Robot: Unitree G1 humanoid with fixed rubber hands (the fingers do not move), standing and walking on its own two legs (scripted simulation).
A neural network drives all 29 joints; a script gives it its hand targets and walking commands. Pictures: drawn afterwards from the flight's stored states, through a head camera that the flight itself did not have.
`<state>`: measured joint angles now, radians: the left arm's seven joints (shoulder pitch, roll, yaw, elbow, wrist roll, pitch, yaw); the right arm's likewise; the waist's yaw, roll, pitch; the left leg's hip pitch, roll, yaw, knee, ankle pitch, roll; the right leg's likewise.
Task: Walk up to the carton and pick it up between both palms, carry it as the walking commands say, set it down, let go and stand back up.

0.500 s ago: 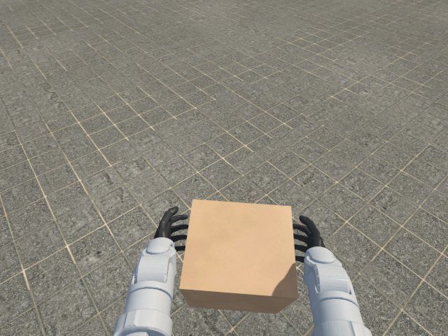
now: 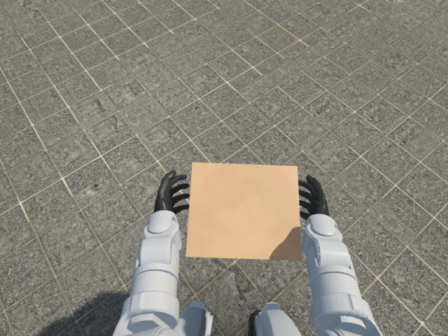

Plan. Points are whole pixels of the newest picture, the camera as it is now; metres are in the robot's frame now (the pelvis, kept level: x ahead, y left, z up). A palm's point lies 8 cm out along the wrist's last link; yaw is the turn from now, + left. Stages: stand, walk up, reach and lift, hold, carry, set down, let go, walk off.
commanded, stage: set down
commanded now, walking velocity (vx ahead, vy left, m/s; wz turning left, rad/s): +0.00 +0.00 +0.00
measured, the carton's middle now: (239, 216) +0.37 +0.00 -0.13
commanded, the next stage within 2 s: none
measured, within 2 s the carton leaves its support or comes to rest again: neither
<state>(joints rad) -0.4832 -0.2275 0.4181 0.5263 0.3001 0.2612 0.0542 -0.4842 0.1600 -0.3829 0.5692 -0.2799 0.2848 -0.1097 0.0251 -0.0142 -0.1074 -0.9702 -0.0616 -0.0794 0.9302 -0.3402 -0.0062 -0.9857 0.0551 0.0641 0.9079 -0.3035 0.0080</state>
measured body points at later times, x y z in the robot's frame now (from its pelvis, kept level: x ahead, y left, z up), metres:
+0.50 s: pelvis +0.00 +0.00 -0.08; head +0.17 +0.01 +0.34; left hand +0.38 +0.14 -0.14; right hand +0.39 -0.14 -0.15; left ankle +0.05 +0.12 -0.68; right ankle +0.06 -0.12 -0.68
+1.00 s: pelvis -0.03 +0.00 -0.15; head +0.18 +0.01 +0.24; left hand +0.40 +0.14 -0.23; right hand +0.41 -0.14 -0.24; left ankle +0.05 +0.12 -0.68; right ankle +0.06 -0.12 -0.68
